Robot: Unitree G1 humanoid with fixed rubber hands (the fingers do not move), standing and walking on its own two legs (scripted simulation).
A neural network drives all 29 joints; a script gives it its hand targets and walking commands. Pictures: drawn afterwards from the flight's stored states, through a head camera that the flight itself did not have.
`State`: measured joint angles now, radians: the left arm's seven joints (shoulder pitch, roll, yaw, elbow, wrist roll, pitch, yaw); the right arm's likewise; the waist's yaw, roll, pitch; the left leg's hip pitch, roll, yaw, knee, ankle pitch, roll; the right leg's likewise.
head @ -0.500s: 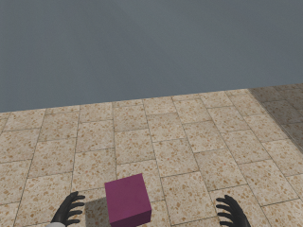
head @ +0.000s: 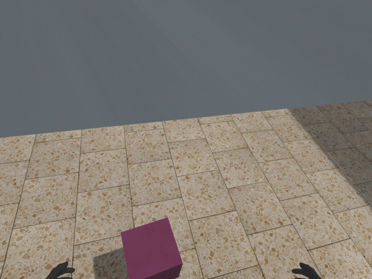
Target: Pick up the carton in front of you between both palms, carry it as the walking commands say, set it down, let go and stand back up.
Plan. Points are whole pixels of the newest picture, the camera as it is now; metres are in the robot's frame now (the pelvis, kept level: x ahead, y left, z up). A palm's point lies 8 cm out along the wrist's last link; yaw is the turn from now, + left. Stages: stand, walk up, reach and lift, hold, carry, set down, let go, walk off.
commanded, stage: stand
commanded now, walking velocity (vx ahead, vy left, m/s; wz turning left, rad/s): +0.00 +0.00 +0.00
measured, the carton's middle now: (151, 256) +0.36 +0.10 -0.65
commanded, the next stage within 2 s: none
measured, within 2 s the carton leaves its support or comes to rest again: neither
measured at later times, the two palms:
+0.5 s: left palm out of the picture +0.09 +0.30 -0.11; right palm out of the picture +0.10 -0.30 -0.08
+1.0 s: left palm out of the picture +0.06 +0.30 -0.11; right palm out of the picture +0.08 -0.31 -0.08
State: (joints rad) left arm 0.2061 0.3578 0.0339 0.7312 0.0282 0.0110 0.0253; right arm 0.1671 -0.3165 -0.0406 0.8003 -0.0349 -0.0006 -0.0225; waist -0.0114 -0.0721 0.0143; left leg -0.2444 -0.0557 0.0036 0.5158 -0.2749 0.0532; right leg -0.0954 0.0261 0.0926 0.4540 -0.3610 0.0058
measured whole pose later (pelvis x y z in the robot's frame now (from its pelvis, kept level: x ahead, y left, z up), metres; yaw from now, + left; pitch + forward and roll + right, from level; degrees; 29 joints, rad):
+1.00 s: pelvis -0.02 +0.00 +0.01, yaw +0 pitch -2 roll +0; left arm 0.18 0.39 0.00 0.97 0.02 -0.01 0.02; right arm 0.10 -0.37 -0.01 1.04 -0.01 -0.01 -0.01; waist 0.00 -0.04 0.03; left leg -0.16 -0.05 0.00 0.38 -0.17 0.05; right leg -0.03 0.02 0.10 0.33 -0.27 0.01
